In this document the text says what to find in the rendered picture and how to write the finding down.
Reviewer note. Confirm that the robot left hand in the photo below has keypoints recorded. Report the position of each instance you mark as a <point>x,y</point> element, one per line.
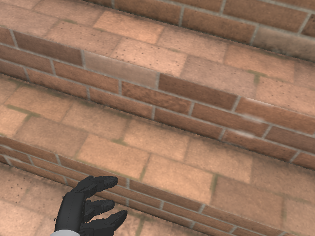
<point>75,211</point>

